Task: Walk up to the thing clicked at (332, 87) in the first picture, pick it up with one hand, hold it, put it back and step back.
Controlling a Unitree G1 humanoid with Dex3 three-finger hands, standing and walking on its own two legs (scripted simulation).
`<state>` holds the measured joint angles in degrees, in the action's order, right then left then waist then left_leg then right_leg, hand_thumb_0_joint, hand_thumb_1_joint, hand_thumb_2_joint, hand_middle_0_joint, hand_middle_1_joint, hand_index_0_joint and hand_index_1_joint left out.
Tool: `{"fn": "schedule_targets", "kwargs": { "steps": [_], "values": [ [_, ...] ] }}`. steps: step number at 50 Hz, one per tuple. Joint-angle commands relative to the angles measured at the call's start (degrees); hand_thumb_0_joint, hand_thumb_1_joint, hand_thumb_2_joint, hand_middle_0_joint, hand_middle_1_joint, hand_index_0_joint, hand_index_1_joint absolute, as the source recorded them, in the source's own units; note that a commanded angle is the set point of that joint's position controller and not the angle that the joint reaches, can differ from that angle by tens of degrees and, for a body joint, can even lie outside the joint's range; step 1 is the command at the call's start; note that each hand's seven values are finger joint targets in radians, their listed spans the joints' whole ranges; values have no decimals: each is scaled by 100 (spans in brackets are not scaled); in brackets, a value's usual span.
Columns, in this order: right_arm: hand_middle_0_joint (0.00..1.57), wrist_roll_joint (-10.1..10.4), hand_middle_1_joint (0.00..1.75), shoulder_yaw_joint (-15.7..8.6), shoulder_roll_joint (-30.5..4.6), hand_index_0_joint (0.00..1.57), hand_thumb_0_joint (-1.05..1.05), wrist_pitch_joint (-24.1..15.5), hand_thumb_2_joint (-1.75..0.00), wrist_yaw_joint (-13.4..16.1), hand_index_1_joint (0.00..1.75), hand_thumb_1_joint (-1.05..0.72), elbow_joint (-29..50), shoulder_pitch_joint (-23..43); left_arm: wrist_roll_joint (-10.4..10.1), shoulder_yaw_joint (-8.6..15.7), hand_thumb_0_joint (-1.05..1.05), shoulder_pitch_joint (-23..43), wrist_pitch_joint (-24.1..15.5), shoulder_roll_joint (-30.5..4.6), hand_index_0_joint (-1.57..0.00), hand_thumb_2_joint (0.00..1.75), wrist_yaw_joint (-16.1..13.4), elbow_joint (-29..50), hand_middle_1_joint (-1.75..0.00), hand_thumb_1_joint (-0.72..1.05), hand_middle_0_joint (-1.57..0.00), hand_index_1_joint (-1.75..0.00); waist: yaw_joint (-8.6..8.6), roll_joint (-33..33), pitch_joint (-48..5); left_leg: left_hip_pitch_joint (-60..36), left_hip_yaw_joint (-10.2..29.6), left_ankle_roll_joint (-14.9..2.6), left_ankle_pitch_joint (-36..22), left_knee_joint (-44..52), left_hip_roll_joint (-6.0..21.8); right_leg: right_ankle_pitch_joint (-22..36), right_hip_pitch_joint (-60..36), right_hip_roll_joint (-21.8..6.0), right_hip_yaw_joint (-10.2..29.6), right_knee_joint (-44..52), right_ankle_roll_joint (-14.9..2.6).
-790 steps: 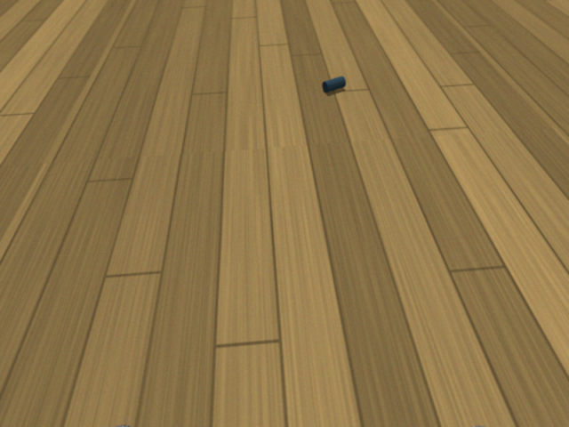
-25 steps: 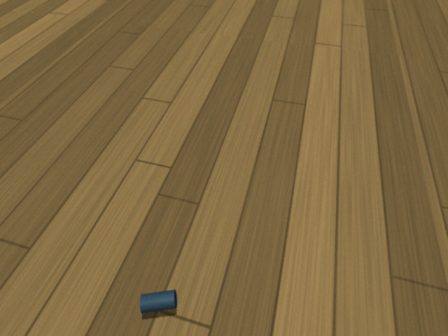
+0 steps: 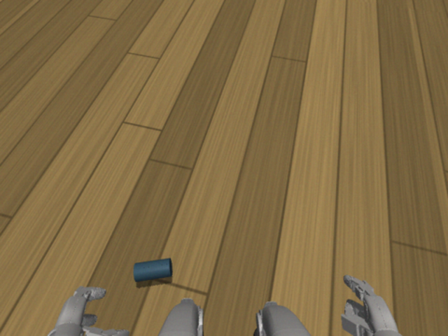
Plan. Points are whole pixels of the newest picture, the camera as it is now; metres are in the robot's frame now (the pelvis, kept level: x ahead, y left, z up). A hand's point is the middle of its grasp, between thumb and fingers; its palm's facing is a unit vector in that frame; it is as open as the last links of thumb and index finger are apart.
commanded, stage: rise first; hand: left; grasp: from above
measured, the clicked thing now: (153, 269) +0.34 +0.29 -0.68
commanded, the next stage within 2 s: none
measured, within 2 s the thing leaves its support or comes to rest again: neither
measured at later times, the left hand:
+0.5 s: hand (106, 325) +0.15 +0.29 -0.28, palm faces -0.38 -0.68 -0.62, open 13.9 cm
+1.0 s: hand (120, 292) +0.23 +0.33 -0.45, palm faces -0.48 -0.24 -0.84, open 14.2 cm
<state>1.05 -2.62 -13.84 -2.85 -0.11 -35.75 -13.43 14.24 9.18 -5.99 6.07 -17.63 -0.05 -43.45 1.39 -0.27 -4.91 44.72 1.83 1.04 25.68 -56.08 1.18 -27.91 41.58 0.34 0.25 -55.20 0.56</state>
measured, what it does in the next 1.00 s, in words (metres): lowers itself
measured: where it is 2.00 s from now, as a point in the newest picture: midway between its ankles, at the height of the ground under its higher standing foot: outside the picture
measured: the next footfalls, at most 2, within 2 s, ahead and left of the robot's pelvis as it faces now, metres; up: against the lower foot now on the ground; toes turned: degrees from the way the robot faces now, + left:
none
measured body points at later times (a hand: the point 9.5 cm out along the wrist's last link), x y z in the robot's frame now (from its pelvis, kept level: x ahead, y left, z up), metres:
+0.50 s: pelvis -0.03 +0.00 -0.13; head +0.12 +0.03 +0.29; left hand +0.17 +0.33 -0.24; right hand +0.19 -0.24 -0.22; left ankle +0.01 +0.13 -0.68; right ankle -0.01 -0.13 -0.68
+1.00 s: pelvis -0.09 +0.00 -0.31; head +0.12 +0.03 +0.08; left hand +0.26 +0.34 -0.40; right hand +0.03 -0.27 -0.45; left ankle +0.01 +0.13 -0.68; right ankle -0.01 -0.13 -0.68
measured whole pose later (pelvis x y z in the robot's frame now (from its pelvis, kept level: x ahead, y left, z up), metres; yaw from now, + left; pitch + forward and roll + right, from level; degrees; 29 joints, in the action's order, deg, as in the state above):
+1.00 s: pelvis -0.09 +0.00 -0.31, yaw -5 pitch +33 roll -6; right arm -2.3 -3.1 -15.3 -3.9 -4.7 -43.3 -4.8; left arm 53.5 12.3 21.2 -15.9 -36.2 -9.7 -51.1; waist -0.1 -0.2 -5.9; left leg 120.7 7.0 1.7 37.0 -124.6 1.2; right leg -40.1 115.9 3.0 -2.7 -122.7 1.5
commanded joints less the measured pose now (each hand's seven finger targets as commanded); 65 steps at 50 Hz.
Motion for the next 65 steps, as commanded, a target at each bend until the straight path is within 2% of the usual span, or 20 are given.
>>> {"fn": "schedule_targets", "kwargs": {
  "steps": [1,5,6,7,12,15,19,22,25,29,33,34,38,43,47,49,54,59,64,65],
  "values": [
    [20,-20,30,-347,-845,20,0,-346,-89,36,30,-89,919,82,173,322,0,-245,-84,-1142,-13,93,-128,1484,-97,-51,-14,-98,-53,-302,-1552,-690,-135,-170,-1584,96,-74,1483,21,72,-149,163,-145],
    [20,-38,30,-351,-827,20,0,-431,-89,34,30,-89,1074,190,310,276,0,-579,21,-1116,-15,91,-152,2162,-97,-48,-15,-97,-24,-388,-1733,-353,-80,-173,-1467,-270,-45,1320,475,90,-189,-219,-158],
    [20,-48,30,-353,-841,20,0,-428,-90,19,30,-89,923,165,347,310,0,-778,72,-1092,-16,91,-166,1885,-97,-48,-16,-97,-4,-382,-1600,-156,-45,-161,-1247,-319,-39,1097,647,99,-201,-324,-170],
    [20,-36,30,-345,-833,20,0,-475,-90,20,30,-90,1156,291,373,302,0,-724,60,-1110,-15,91,-181,2339,-97,-49,-15,-97,-37,-430,-1659,-42,-42,-160,-1202,-399,-53,1093,725,96,-211,-411,-175],
    [20,-58,30,-347,-859,20,0,-580,-90,-23,30,-91,1217,394,566,318,0,-1131,109,-1162,-15,90,-195,2714,-97,-49,-15,-96,-87,-567,-2008,266,73,-150,-1366,-911,-27,1057,1326,111,-262,-1064,-189],
    [20,-41,30,-319,-850,20,0,-651,-90,-38,30,-91,1219,475,720,209,0,-707,64,-1160,-15,90,-216,2637,-98,-49,-14,-97,99,-361,-2012,779,53,-199,-1104,-1359,-58,976,1771,122,-244,-1342,-165],
    [20,-66,30,-334,-945,20,0,-763,-90,-114,30,-90,1021,572,1152,327,0,-264,-249,-1457,-13,91,-259,2054,-98,-50,-13,-97,26,-306,-2078,1654,25,-214,-776,-2047,-98,670,2530,109,-207,-2025,-185],
    [20,-96,30,-362,-1029,20,0,-838,-90,-194,30,-90,918,689,1619,348,0,340,-697,-1690,-12,92,-320,1697,-97,-49,-12,-97,-40,-477,-2286,2154,121,-171,-462,-2478,-98,342,3303,120,-223,-2654,-207],
    [20,-115,30,-386,-1085,20,0,-878,-90,-256,30,-92,784,724,1997,407,0,567,-1172,-1904,-11,93,-454,1491,-100,-52,-10,-99,-189,-630,-2850,2419,110,-161,-574,-2966,-106,432,3742,144,-222,-3185,-213],
    [20,-153,30,-436,-1208,20,0,-848,-91,-295,30,-93,560,753,2465,637,0,1019,-1512,-2358,-8,100,-698,1097,-100,-58,-9,-101,-286,-745,-3314,2834,104,-143,-695,-3615,-89,440,4356,180,-308,-3829,-230],
    [20,-204,30,-519,-1249,20,0,-746,-91,-359,30,-92,339,641,2771,689,0,1663,-1718,-2627,-6,102,-851,1023,-100,-60,-8,-102,-302,-526,-3863,3211,49,-197,-819,-4270,-77,553,4603,220,-347,-4209,-204],
    [20,-217,30,-536,-1246,20,0,-715,-91,-365,30,-91,293,627,2868,809,0,1811,-1753,-2826,-8,101,-905,954,-99,-57,-9,-100,-368,-451,-3941,3422,-4,-226,-731,-4458,-77,530,4621,235,-328,-4263,-186],
    [20,-266,30,-549,-1250,20,0,-573,-90,-388,30,-91,142,527,3189,890,0,2417,-1863,-3202,-8,101,-1006,802,-100,-57,-9,-101,-378,-219,-4116,4108,-131,-296,-247,-4949,-82,243,4649,276,-262,-4397,-149],
    [20,-288,30,-497,-1251,20,0,-404,-90,-391,30,-89,-149,380,3588,862,0,2976,-2037,-3465,-6,104,-1038,216,-99,-58,-8,-101,-340,-370,-3756,4714,-73,-270,754,-5121,-79,-692,5387,313,-427,-4795,-206],
    [20,-309,30,-464,-1348,20,0,-279,-90,-407,30,-89,-242,347,3870,939,0,3445,-2300,-3782,-6,105,-1198,-27,-98,-58,-8,-100,-312,-631,-3677,4824,113,-258,1135,-5175,-57,-961,5908,346,-606,-5230,-230],
    [20,-340,30,-458,-1356,20,0,-228,-90,-407,30,-89,-293,342,3995,834,0,3709,-2435,-3771,-6,103,-1298,-156,-97,-56,-8,-99,-220,-647,-3468,5034,139,-268,1373,-5260,-77,-1156,6123,355,-639,-5285,-240],
    [20,-448,30,-345,-1344,20,0,-87,-90,-457,30,-89,-406,267,4398,955,0,3840,-2616,-4103,-6,103,-1578,-802,-95,-55,-8,-97,-252,-574,-3465,5267,58,-273,1141,-5640,-136,-1094,6317,354,-660,-5470,-271],
    [20,-566,30,-369,-1412,20,0,12,-90,-535,30,-88,-552,173,4752,762,0,4370,-2778,-4028,-5,103,-1847,-919,-94,-56,-7,-96,-143,-926,-3492,5137,126,-216,810,-5836,-132,-741,6655,357,-773,-5835,-297],
    [20,-691,30,-336,-1431,20,0,86,-90,-592,30,-89,-685,220,5128,801,0,4415,-2801,-4126,-6,101,-2132,-1655,-94,-54,-7,-95,-99,-912,-3305,5253,154,-203,852,-6015,-119,-788,6995,351,-834,-6030,-294],
    [20,-707,30,-348,-1429,20,0,82,-90,-602,30,-88,-590,276,5169,810,0,4729,-2848,-4185,-6,101,-2199,-1247,-94,-54,-7,-95,-152,-1099,-3468,5185,120,-194,786,-6030,-130,-726,6935,345,-824,-6054,-293]
  ]
}}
